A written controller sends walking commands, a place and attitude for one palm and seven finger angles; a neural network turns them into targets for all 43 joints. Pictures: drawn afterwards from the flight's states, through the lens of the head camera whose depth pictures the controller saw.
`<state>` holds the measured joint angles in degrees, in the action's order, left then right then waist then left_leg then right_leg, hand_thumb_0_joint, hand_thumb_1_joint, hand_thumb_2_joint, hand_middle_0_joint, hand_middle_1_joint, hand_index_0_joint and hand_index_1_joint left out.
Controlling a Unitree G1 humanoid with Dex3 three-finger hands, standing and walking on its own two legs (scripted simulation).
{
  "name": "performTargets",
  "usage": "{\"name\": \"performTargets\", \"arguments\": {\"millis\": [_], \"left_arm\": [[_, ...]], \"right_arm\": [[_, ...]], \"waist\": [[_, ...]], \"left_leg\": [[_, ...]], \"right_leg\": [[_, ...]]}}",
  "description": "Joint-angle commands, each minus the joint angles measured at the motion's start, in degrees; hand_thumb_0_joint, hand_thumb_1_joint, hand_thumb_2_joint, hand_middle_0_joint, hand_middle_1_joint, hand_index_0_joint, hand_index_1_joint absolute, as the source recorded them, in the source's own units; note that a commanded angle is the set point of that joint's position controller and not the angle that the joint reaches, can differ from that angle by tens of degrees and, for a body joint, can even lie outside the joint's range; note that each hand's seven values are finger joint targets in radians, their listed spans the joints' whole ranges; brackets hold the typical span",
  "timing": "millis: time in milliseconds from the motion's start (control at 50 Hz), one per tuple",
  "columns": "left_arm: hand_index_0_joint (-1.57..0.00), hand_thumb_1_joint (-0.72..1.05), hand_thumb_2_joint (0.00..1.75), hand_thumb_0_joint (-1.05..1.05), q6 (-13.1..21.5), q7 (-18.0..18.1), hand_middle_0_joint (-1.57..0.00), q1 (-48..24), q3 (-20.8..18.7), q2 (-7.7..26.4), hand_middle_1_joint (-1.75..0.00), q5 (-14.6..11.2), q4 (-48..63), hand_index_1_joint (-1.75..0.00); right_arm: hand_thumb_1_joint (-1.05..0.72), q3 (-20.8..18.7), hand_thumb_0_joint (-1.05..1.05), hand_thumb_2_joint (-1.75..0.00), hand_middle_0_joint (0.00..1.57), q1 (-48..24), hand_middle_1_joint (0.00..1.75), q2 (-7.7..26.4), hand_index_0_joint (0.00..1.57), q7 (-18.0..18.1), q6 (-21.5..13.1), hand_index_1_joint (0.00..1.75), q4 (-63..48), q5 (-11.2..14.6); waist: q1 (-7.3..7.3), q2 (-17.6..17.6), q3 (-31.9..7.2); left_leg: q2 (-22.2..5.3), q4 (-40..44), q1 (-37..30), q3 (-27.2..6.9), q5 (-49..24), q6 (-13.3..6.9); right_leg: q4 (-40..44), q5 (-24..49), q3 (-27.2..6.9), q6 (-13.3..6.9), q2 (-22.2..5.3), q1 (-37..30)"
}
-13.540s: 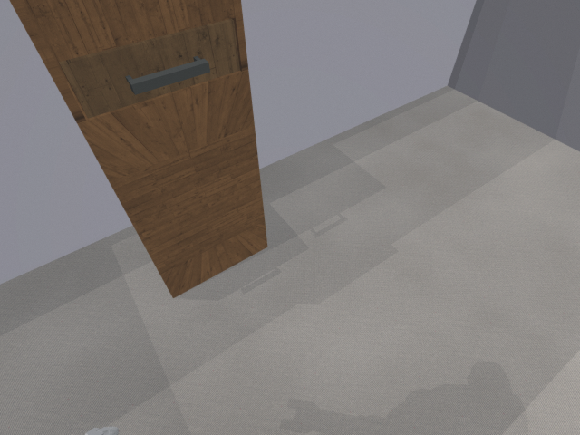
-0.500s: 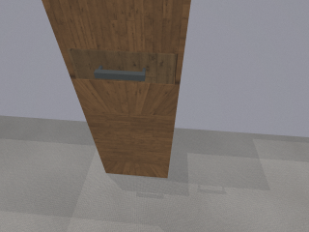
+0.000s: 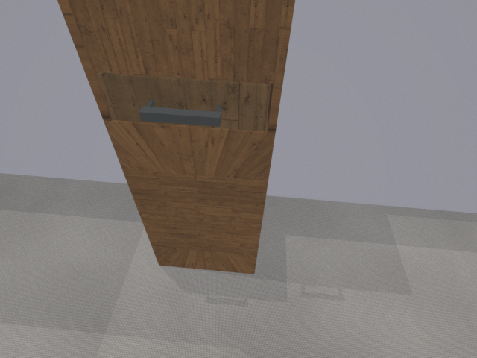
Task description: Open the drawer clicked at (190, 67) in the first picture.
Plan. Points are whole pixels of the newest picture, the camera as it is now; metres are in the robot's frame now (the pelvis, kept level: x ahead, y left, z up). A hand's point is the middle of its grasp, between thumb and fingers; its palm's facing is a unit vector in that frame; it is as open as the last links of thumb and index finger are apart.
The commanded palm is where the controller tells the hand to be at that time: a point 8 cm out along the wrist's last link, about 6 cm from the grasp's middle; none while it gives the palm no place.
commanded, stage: look again from close up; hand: left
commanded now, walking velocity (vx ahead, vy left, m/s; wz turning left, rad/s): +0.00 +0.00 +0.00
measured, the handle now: (182, 111) +0.60 +0.17 +0.10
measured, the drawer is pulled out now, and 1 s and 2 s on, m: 0.00 0.00 0.00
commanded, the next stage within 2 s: shuffle to correct the standing spot in 0.20 s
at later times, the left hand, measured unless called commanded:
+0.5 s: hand out of the picture +0.02 +0.16 -0.18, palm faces +0.05 -0.99 -0.16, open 7.4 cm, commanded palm none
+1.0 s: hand out of the picture +0.10 +0.18 -0.16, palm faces +0.04 -0.97 -0.25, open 7.3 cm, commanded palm none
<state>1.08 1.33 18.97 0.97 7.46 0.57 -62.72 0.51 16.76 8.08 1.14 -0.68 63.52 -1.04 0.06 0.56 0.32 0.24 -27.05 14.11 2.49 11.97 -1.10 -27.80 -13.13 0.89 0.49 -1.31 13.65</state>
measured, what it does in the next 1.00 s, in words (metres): shifts its weight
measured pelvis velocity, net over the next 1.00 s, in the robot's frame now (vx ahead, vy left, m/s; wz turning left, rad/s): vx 0.07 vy -0.01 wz -0.01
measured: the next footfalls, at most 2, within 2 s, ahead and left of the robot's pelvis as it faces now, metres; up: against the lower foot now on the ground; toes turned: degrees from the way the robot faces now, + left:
none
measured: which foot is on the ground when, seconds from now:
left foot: down 0.00-1.00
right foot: down 0.00-1.00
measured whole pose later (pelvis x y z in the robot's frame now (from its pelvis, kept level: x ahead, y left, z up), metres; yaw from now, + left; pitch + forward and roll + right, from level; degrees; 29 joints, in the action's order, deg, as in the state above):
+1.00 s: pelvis +0.07 -0.01 +0.00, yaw -1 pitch +0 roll +2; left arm 0.4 2.6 15.7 -2.1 9.8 0.9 -57.8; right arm -2.2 14.3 9.3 2.7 -0.2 60.6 -1.0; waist 0.0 0.6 2.1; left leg -0.1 -32.9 12.3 5.2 14.1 -0.4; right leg -34.5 -17.6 2.7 -0.8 -2.5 12.2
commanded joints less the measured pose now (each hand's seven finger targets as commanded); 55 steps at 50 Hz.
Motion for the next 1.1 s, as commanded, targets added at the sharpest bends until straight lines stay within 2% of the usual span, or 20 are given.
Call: {"name": "performTargets", "arguments": {"millis": [0,280,320,380,440,500,560,600,620,640,660,700,740,880,960,1000,1020,1040,1060,1080], "left_arm": [[-0.20,0.90,0.90,0.00,0.62,0.68,-0.20,3.07,-1.13,6.02,-0.30,0.23,1.96,-0.30],[-0.20,0.90,0.90,0.00,0.60,0.62,-0.20,1.70,-1.28,6.56,-0.30,0.18,2.17,-0.30],[-0.20,0.90,0.90,0.00,0.45,0.38,-0.20,2.79,-1.55,6.56,-0.30,0.36,1.90,-0.30],[-0.20,0.90,0.90,0.00,-0.01,-0.09,-0.20,3.34,-2.28,7.05,-0.30,0.70,2.44,-0.30],[-0.20,0.90,0.90,0.00,0.02,-0.36,-0.20,4.52,-2.86,7.32,-0.30,0.70,2.81,-0.30],[-0.20,0.90,0.90,0.00,0.51,-0.58,-0.20,5.53,-3.21,6.87,-0.30,0.62,2.74,-0.30],[-0.20,0.90,0.90,0.00,0.83,-0.67,-0.20,4.98,-3.11,5.21,-0.30,0.75,2.85,-0.30],[-0.20,0.90,0.90,0.00,1.11,-0.16,-0.20,4.52,-2.38,3.00,-0.30,0.87,2.66,-0.30],[-0.20,0.90,0.90,0.00,1.15,0.22,-0.20,4.98,-2.15,2.61,-0.30,0.60,2.32,-0.30],[-0.20,0.90,0.90,0.00,1.05,0.53,-0.20,5.57,-2.11,2.47,-0.30,0.29,1.50,-0.30],[-0.20,0.90,0.90,0.00,1.05,0.82,-0.20,6.85,-2.26,2.70,-0.30,-0.01,0.94,-0.30],[-0.20,0.90,0.90,0.00,1.24,1.51,-0.20,8.32,-2.84,6.40,-0.30,-0.10,0.68,-0.30],[-0.20,0.90,0.90,0.00,0.71,1.89,-0.20,7.24,-3.05,7.62,-0.30,0.03,1.94,-0.30],[-0.20,0.90,0.90,0.00,-0.54,1.81,-0.20,3.03,-4.02,7.53,-0.30,0.44,5.65,-0.30],[-0.20,0.90,0.90,0.00,-0.60,1.75,-0.20,3.15,-4.00,8.36,-0.30,0.59,6.37,-0.30],[-0.20,0.90,0.90,0.00,-0.76,1.69,-0.20,2.02,-3.70,8.75,-0.30,0.52,6.79,-0.30],[-0.20,0.90,0.90,0.00,0.47,3.54,-0.20,5.01,-3.52,10.80,-0.30,0.82,6.32,-0.30],[-0.20,0.90,0.90,0.00,1.34,3.39,-0.20,4.11,-4.20,13.89,-0.30,1.41,7.62,-0.30],[-0.20,0.90,0.90,0.00,1.65,3.31,-0.20,4.14,-3.96,13.42,-0.30,1.40,9.07,-0.30],[-0.20,0.90,0.90,0.00,1.60,3.19,-0.20,1.92,-3.65,12.49,-0.30,0.83,10.37,-0.30]], "right_arm": [[-0.90,-1.12,0.00,-0.90,0.20,2.48,0.30,5.66,0.20,0.21,-1.15,0.30,-1.83,0.36],[-0.90,-0.94,0.00,-0.90,0.20,1.45,0.30,5.98,0.20,0.30,-1.15,0.30,-1.08,0.38],[-0.90,-0.99,0.00,-0.90,0.20,2.29,0.30,6.11,0.20,0.13,-0.88,0.30,-0.76,0.07],[-0.90,-1.42,0.00,-0.90,0.20,2.39,0.30,6.11,0.20,-0.20,-0.39,0.30,-1.34,-0.30],[-0.90,-1.59,0.00,-0.90,0.20,3.15,0.30,5.60,0.20,-0.31,-0.58,0.30,-1.92,-0.40],[-0.90,-1.50,0.00,-0.90,0.20,4.06,0.30,5.36,0.20,-0.27,-1.45,0.30,-2.32,-0.25],[-0.90,-1.67,0.00,-0.90,0.20,7.00,0.30,6.43,0.20,0.08,-2.30,0.30,-1.36,-0.01],[-0.90,-1.66,0.00,-0.90,0.20,9.39,0.30,7.57,0.20,1.06,-2.68,0.30,-0.15,0.11],[-0.90,-1.35,0.00,-0.90,0.20,9.13,0.30,7.11,0.20,1.58,-2.62,0.30,0.21,0.19],[-0.90,-1.11,0.00,-0.90,0.20,8.42,0.30,6.51,0.20,1.99,-2.51,0.30,0.15,0.35],[-0.90,-1.04,0.00,-0.90,0.20,6.98,0.30,6.28,0.20,2.31,-2.40,0.30,-0.22,0.61],[-0.90,-1.46,0.00,-0.90,0.20,5.53,0.30,5.80,0.20,2.60,-2.02,0.30,-1.50,1.10],[-0.90,-2.04,0.00,-0.90,0.20,5.00,0.30,5.04,0.20,2.45,-1.36,0.30,-2.18,1.17],[-0.90,-3.60,0.00,-0.90,0.20,3.53,0.30,5.39,0.20,1.88,-0.09,0.30,-3.70,0.30],[-0.90,-3.44,0.00,-0.90,0.20,2.21,0.30,4.42,0.20,1.44,-0.03,0.30,-4.84,0.27],[-0.90,-2.97,0.00,-0.90,0.20,1.41,0.30,3.98,0.20,1.20,0.11,0.30,-5.05,0.39],[-0.90,-3.49,0.00,-0.90,0.20,-5.13,0.30,7.57,0.20,0.82,-0.65,0.30,-10.39,1.09],[-0.90,-3.29,0.00,-0.90,0.20,-4.48,0.30,6.54,0.20,0.09,-0.19,0.30,-13.59,1.07],[-0.90,-3.14,0.00,-0.90,0.20,-1.64,0.30,4.71,0.20,-0.03,-0.40,0.30,-13.24,0.71],[-0.90,-3.36,0.00,-0.90,0.20,-0.67,0.30,5.95,0.20,0.12,-0.24,0.30,-12.82,0.74]], "waist": [[0.06,-0.41,3.99],[0.21,0.16,3.79],[0.24,1.01,2.67],[0.49,2.08,7.16],[0.45,1.89,8.25],[0.37,1.81,7.61],[-0.62,-4.16,6.62],[-0.79,-9.52,3.78],[-0.20,-9.67,2.81],[0.09,-6.87,2.26],[0.88,-4.94,1.71],[0.58,0.50,-0.35],[0.29,2.39,-0.95],[0.01,1.25,-1.69],[0.60,4.08,-2.16],[0.29,4.14,-1.28],[1.81,7.81,2.98],[0.55,9.69,1.23],[-0.06,15.17,-8.11],[-0.74,16.35,-11.39]], "left_leg": [[-5.45,7.23,1.94,-5.84,2.36,-0.77],[-5.60,7.37,0.59,-5.57,-1.29,-0.61],[-5.06,6.59,0.59,-5.09,6.90,-0.76],[-4.10,5.14,5.31,-4.97,16.17,-1.22],[-3.45,2.92,6.85,-4.30,16.39,-1.59],[-3.73,1.62,6.32,-4.44,13.24,-2.12],[-7.60,4.46,0.64,-8.59,4.94,-4.09],[-12.62,5.03,-7.24,-12.43,-21.08,-7.09],[-13.15,2.71,-9.62,-11.42,-35.62,-7.73],[-12.69,0.34,-10.31,-9.58,-46.01,-7.05],[-10.56,-1.89,-9.04,-6.90,-49.28,-4.94],[-6.51,-3.52,-4.88,-3.08,-39.97,-1.26],[-5.28,-2.68,-2.19,-1.55,-32.74,-0.49],[-5.78,-4.93,-4.91,-0.13,-30.44,-0.82],[-4.09,-5.78,-1.71,0.84,-18.72,0.19],[-4.21,-3.87,-1.41,-0.09,-14.43,0.51],[-4.16,-12.79,1.28,2.46,-9.58,1.83],[-0.56,-14.45,10.48,3.49,6.78,2.00],[-0.52,-10.73,10.91,1.48,13.39,-0.08],[0.40,-8.39,7.82,1.73,10.61,-0.62]], "right_leg": [[6.56,-1.21,-5.09,-2.32,-4.20,1.16],[7.26,1.46,-4.61,-2.18,-4.32,-0.78],[7.10,-7.22,-4.94,-2.68,-4.21,-0.74],[8.15,-18.17,-6.85,-3.87,-4.24,1.98],[8.04,-20.88,-8.02,-5.16,-4.86,2.47],[5.70,-16.53,-7.43,-5.83,-4.86,1.69],[-2.48,-6.67,-1.66,-4.62,-1.81,4.45],[-9.16,-1.74,3.34,-2.51,0.41,7.25],[-7.50,-2.89,3.08,-2.12,-0.04,6.54],[-4.24,0.08,2.20,-1.91,-0.69,3.86],[-0.73,10.12,1.10,-1.76,-2.17,-0.54],[-1.78,37.91,-1.57,-1.93,-5.57,-7.73],[-4.79,47.62,-1.89,-1.79,-7.27,-9.32],[-5.80,36.28,-1.85,-2.08,-7.13,-3.67],[-3.98,39.21,-3.39,-3.80,-9.58,-5.95],[-2.46,34.14,-3.80,-4.50,-9.99,-4.87],[0.45,59.88,-8.67,-1.34,-10.04,-2.00],[-2.17,74.30,-8.84,-3.50,-13.90,-12.36],[-7.30,79.32,-8.59,-6.15,-14.69,-19.59],[-9.39,75.46,-5.76,-6.24,-13.05,-20.40]]}}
